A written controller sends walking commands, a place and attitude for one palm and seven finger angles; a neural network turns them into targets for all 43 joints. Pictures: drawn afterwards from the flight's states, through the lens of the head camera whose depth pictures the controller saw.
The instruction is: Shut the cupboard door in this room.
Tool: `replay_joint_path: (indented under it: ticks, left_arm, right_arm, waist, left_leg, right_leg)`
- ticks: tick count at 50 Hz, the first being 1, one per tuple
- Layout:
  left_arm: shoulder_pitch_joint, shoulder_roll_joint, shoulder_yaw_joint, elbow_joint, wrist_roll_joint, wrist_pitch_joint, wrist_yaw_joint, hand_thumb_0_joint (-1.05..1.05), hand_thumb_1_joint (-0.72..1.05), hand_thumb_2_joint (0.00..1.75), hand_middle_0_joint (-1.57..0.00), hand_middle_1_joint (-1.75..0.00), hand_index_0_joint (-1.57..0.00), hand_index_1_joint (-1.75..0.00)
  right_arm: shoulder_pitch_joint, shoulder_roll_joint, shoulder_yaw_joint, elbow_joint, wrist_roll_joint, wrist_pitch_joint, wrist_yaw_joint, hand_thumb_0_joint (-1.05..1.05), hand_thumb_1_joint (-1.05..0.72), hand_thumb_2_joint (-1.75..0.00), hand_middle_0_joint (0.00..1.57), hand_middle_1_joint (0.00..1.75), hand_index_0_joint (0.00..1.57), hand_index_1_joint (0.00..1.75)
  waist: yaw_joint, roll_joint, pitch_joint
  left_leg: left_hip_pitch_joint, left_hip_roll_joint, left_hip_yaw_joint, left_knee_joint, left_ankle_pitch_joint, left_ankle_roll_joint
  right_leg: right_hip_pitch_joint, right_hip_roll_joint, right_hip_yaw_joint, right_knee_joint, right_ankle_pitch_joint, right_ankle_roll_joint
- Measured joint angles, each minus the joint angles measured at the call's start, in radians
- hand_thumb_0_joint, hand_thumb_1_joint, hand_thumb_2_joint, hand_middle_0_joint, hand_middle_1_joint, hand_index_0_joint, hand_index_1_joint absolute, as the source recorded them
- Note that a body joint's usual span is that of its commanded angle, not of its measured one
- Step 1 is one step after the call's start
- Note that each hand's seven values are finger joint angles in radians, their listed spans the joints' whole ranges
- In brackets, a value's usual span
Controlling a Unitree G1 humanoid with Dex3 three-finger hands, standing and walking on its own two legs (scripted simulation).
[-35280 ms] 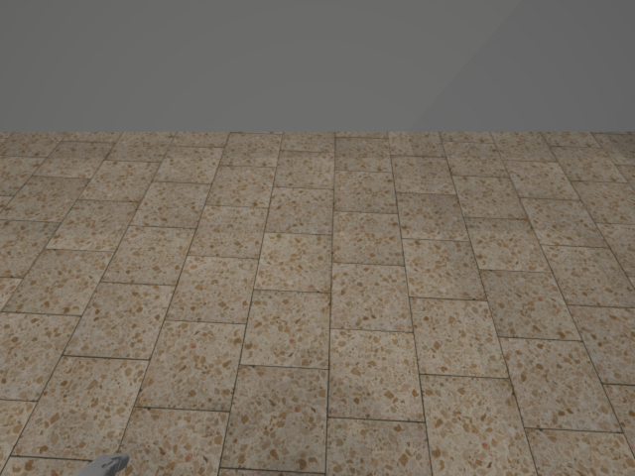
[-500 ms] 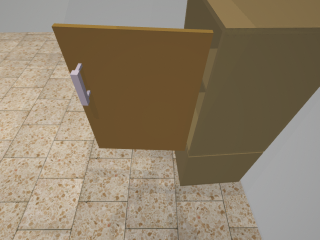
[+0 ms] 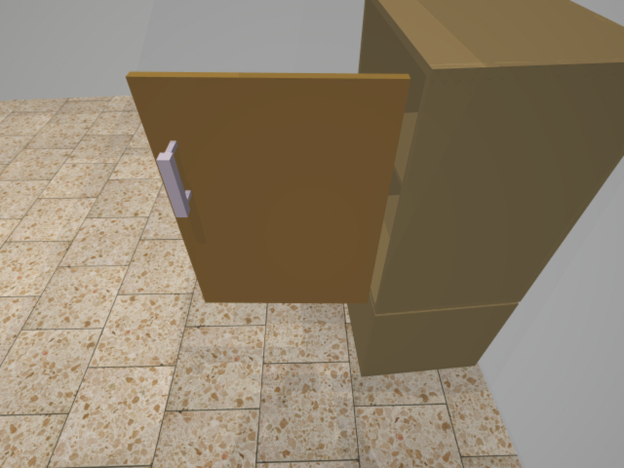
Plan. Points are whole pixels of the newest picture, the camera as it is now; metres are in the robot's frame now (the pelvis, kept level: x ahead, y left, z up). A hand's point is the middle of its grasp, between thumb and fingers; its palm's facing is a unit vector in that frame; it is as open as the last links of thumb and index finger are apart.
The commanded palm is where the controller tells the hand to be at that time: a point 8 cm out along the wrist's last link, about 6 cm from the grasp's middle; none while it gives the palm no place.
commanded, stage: look again from close up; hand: left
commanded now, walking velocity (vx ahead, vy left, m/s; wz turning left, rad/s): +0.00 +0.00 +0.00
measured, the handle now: (177, 179) +0.55 +0.27 +0.07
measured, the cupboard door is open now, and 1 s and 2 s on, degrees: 84 84 84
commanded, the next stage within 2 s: shuffle to correct the standing spot in 0.16 s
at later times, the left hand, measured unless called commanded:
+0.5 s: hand out of the picture +0.01 +0.17 -0.18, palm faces +0.07 -0.99 -0.15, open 7.4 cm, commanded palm none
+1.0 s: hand out of the picture +0.11 +0.23 -0.19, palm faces +0.08 -0.99 -0.15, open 7.3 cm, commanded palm none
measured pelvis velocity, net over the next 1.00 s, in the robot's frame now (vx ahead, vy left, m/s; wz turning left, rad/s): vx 0.10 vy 0.06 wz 0.02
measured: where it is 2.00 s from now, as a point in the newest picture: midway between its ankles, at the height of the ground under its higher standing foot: outside the picture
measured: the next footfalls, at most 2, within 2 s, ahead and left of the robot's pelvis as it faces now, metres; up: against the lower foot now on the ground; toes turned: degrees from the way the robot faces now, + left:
right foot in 1.28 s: +0.19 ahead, -0.05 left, +0.00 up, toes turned +0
left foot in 1.44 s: +0.14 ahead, +0.15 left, +0.00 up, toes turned +3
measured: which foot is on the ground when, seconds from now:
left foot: down 0.00-1.00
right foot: down 0.00-0.84, up 0.86-1.00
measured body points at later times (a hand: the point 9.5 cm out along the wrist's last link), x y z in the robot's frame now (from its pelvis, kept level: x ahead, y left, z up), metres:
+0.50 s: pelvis +0.02 +0.01 +0.00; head +0.02 +0.02 +0.45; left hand +0.00 +0.22 -0.17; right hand -0.01 -0.21 -0.16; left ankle -0.01 +0.10 -0.74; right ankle +0.05 -0.11 -0.74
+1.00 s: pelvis +0.10 +0.06 +0.00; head +0.13 +0.09 +0.45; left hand +0.11 +0.28 -0.17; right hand +0.09 -0.14 -0.15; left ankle +0.04 +0.10 -0.74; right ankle +0.09 -0.08 -0.68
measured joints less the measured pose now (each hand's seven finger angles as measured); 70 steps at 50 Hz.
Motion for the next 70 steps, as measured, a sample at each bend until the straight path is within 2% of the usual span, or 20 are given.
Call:
replay_joint_path:
  ticks: [17,28,32,34,36,38,40,41,43,46,48,52,55,60,63,64,68,70]
  left_arm:
    - [-0.029,0.010,0.003,-0.017,-0.003,-0.010,0.000,0.01,0.91,0.90,-0.20,-0.30,-0.20,-0.30]
    - [0.022,-0.007,0.025,-0.014,0.000,0.001,-0.010,0.01,0.90,0.90,-0.20,-0.30,-0.20,-0.30]
    - [0.024,-0.009,0.023,-0.003,0.006,0.001,-0.013,0.01,0.90,0.90,-0.20,-0.30,-0.20,-0.30]
    - [0.017,-0.013,0.023,-0.004,0.005,-0.009,-0.013,0.01,0.90,0.90,-0.20,-0.30,-0.20,-0.30]
    - [0.009,-0.016,0.027,-0.013,0.003,-0.025,-0.012,0.01,0.90,0.90,-0.20,-0.30,-0.20,-0.30]
    - [0.004,-0.013,0.035,-0.025,0.004,-0.039,-0.009,0.01,0.90,0.90,-0.20,-0.30,-0.20,-0.30]
    - [0.004,-0.008,0.042,-0.036,0.008,-0.041,-0.005,0.01,0.90,0.90,-0.20,-0.30,-0.20,-0.30]
    - [0.008,-0.005,0.045,-0.039,0.007,-0.035,-0.005,0.01,0.90,0.90,-0.20,-0.30,-0.20,-0.30]
    - [0.016,0.000,0.048,-0.031,0.006,-0.009,-0.005,0.01,0.90,0.90,-0.20,-0.30,-0.20,-0.30]
    - [-0.005,0.004,0.046,-0.017,0.002,0.022,0.002,0.01,0.90,0.90,-0.20,-0.30,-0.20,-0.30]
    - [-0.036,0.010,0.045,-0.026,-0.002,0.024,0.005,0.01,0.91,0.90,-0.20,-0.30,-0.20,-0.30]
    - [-0.102,0.025,0.046,-0.060,-0.004,0.030,0.014,0.02,0.93,0.90,-0.20,-0.30,-0.20,-0.30]
    - [-0.140,0.030,0.049,-0.093,-0.003,0.035,0.011,0.02,0.93,0.90,-0.20,-0.30,-0.20,-0.30]
    - [-0.178,0.028,0.053,-0.141,0.001,0.041,0.010,0.01,0.92,0.90,-0.20,-0.30,-0.20,-0.30]
    - [-0.178,0.026,0.050,-0.162,0.001,0.031,0.010,0.01,0.91,0.90,-0.20,-0.30,-0.20,-0.30]
    - [-0.172,0.027,0.049,-0.167,0.002,0.023,0.010,0.01,0.91,0.90,-0.20,-0.30,-0.20,-0.30]
    - [-0.155,0.016,0.035,-0.151,0.002,0.004,0.012,0.01,0.91,0.90,-0.20,-0.30,-0.20,-0.30]
    - [-0.132,0.018,0.031,-0.147,0.008,0.012,0.025,0.01,0.91,0.90,-0.20,-0.30,-0.20,-0.30]
  right_arm:
    - [0.013,0.006,0.013,0.043,0.002,-0.009,-0.001,0.01,-0.91,-0.90,0.20,0.29,0.19,0.30]
    - [0.043,0.013,0.011,0.058,-0.005,-0.004,0.002,0.01,-0.91,-0.90,0.19,0.29,0.19,0.30]
    - [0.061,0.020,0.015,0.060,0.001,-0.028,-0.008,0.01,-0.91,-0.90,0.19,0.29,0.19,0.30]
    - [0.064,0.022,0.018,0.063,0.003,-0.031,-0.012,0.00,-0.91,-0.90,0.19,0.29,0.19,0.30]
    - [0.063,0.024,0.018,0.063,0.005,-0.030,-0.011,0.00,-0.91,-0.90,0.20,0.29,0.19,0.30]
    - [0.053,0.030,0.014,0.062,0.005,-0.021,-0.007,0.01,-0.91,-0.90,0.20,0.29,0.19,0.30]
    - [0.036,0.033,0.007,0.056,0.005,-0.016,-0.002,0.01,-0.91,-0.90,0.20,0.29,0.19,0.30]
    - [0.028,0.033,0.004,0.051,0.004,-0.020,0.001,0.01,-0.91,-0.90,0.20,0.29,0.19,0.30]
    - [0.015,0.033,-0.002,0.040,-0.003,-0.035,0.000,0.01,-0.91,-0.90,0.20,0.29,0.19,0.30]
    - [0.009,0.036,0.008,0.019,-0.010,-0.052,-0.018,0.00,-0.91,-0.90,0.20,0.29,0.19,0.30]
    - [0.009,0.046,0.018,0.017,-0.009,-0.055,-0.026,0.00,-0.91,-0.90,0.20,0.29,0.19,0.30]
    - [0.004,0.064,0.024,0.028,-0.003,-0.042,-0.034,0.00,-0.91,-0.90,0.20,0.29,0.19,0.30]
    - [-0.008,0.070,0.013,0.033,-0.001,-0.021,-0.037,0.00,-0.91,-0.90,0.20,0.29,0.20,0.30]
    - [-0.030,0.059,-0.014,0.018,-0.001,0.003,-0.036,0.00,-0.91,-0.90,0.20,0.30,0.20,0.30]
    - [-0.033,0.042,-0.027,0.004,0.004,0.010,-0.033,0.00,-0.91,-0.90,0.20,0.30,0.20,0.30]
    - [-0.033,0.037,-0.030,0.000,0.007,0.012,-0.032,0.01,-0.91,-0.90,0.20,0.30,0.20,0.30]
    - [-0.081,0.007,-0.045,-0.014,0.018,0.031,-0.028,0.01,-0.91,-0.90,0.20,0.29,0.20,0.30]
    - [-0.103,0.000,-0.043,-0.033,0.020,0.032,-0.022,0.01,-0.91,-0.90,0.20,0.29,0.20,0.30]
  waist:
    - [-0.003,-0.013,0.014]
    - [0.009,-0.032,0.006]
    - [0.005,-0.034,0.014]
    - [0.005,-0.021,0.023]
    - [0.004,-0.006,0.030]
    - [0.003,-0.009,0.035]
    - [0.008,-0.022,0.041]
    - [0.011,-0.031,0.044]
    - [0.016,-0.052,0.039]
    - [-0.003,-0.046,0.038]
    - [-0.009,-0.042,0.050]
    - [-0.009,-0.023,0.078]
    - [-0.010,-0.011,0.099]
    - [-0.016,0.003,0.131]
    - [-0.012,0.005,0.133]
    - [-0.009,0.000,0.129]
    - [-0.015,0.015,0.123]
    - [-0.015,-0.006,0.106]
  left_leg:
    - [0.014,-0.007,-0.001,-0.035,0.012,0.006]
    - [0.008,-0.006,0.003,0.052,-0.081,0.022]
    - [0.041,-0.018,0.012,0.045,-0.104,0.036]
    - [0.048,-0.014,0.009,0.062,-0.123,0.038]
    - [0.027,-0.004,0.004,0.120,-0.151,0.035]
    - [-0.016,0.002,0.019,0.199,-0.183,0.018]
    - [-0.046,0.004,0.032,0.194,-0.200,0.011]
    - [-0.040,0.004,0.044,0.158,-0.141,0.017]
    - [-0.019,-0.015,0.073,0.150,-0.126,0.051]
    - [0.028,-0.025,0.082,0.083,-0.130,0.079]
    - [0.062,-0.028,0.073,0.017,-0.098,0.081]
    - [0.111,-0.026,0.048,-0.076,-0.049,0.079]
    - [0.126,-0.027,0.037,-0.095,-0.048,0.081]
    - [0.122,-0.030,0.034,-0.054,-0.078,0.078]
    - [0.102,-0.035,0.036,0.013,-0.114,0.070]
    - [0.081,-0.039,0.039,0.059,-0.128,0.063]
    - [-0.054,-0.022,-0.005,0.310,-0.256,0.004]
    - [-0.077,-0.017,-0.010,0.286,-0.238,-0.015]
  right_leg:
    - [0.014,-0.004,0.000,-0.032,0.011,0.008]
    - [0.007,-0.006,0.006,0.051,-0.079,0.008]
    - [0.017,-0.015,0.017,0.085,-0.118,-0.011]
    - [0.033,-0.013,0.014,0.087,-0.129,0.004]
    - [0.042,-0.009,0.004,0.090,-0.142,0.037]
    - [0.049,-0.017,-0.010,0.100,-0.158,0.046]
    - [0.058,-0.032,-0.018,0.110,-0.174,0.049]
    - [0.059,-0.041,-0.016,0.125,-0.186,0.051]
    - [0.029,-0.052,0.015,0.219,-0.254,0.019]
    - [-0.068,-0.023,0.042,0.452,-0.305,-0.001]
    - [-0.108,-0.008,0.035,0.491,-0.279,0.003]
    - [-0.129,0.014,0.015,0.386,-0.178,0.010]
    - [-0.128,0.026,0.011,0.314,-0.144,0.006]
    - [-0.097,0.045,0.008,0.234,-0.136,-0.011]
    - [-0.034,0.049,0.004,0.126,-0.045,-0.024]
    - [-0.013,0.046,0.011,0.091,0.002,-0.028]
    - [-0.014,0.057,0.008,0.094,-0.091,-0.029]
    - [-0.029,0.051,0.030,0.108,-0.083,-0.023]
